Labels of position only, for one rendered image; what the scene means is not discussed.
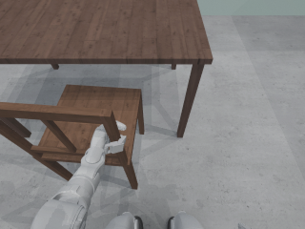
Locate robot left upper arm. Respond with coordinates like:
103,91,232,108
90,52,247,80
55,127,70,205
32,198,88,229

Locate robot left hand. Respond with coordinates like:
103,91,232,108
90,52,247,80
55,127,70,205
90,120,127,155

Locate right robot shin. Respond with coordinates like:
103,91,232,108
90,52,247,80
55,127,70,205
175,211,187,217

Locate robot right thigh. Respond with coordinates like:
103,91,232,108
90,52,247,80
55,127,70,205
171,214,204,229

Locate chair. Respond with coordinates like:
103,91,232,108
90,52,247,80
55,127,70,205
0,84,145,190

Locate table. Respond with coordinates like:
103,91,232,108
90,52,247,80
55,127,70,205
0,0,214,138

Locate left robot forearm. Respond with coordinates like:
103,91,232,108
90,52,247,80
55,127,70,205
30,147,106,229

